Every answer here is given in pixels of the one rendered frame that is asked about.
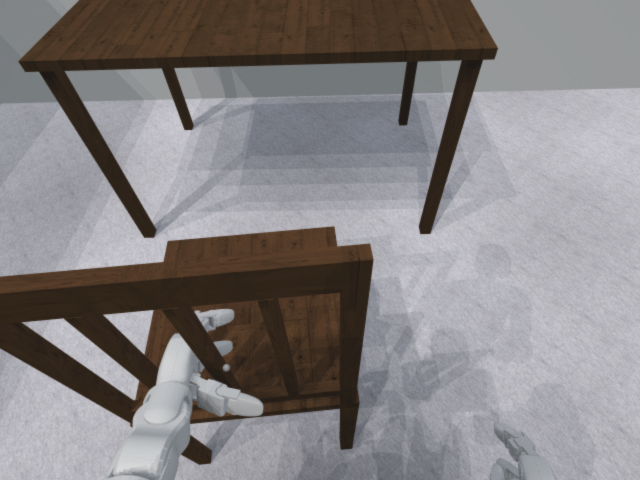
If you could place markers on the chair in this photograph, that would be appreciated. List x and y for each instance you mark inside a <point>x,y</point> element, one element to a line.
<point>299,301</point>

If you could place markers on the left robot hand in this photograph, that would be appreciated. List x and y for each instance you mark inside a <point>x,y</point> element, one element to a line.
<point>179,363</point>

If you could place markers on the table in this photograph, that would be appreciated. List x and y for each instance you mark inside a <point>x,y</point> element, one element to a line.
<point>168,34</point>

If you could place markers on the left robot forearm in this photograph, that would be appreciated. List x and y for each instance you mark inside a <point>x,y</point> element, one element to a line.
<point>161,432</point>

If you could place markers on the right robot hand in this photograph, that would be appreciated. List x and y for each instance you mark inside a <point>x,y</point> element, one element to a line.
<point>522,449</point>

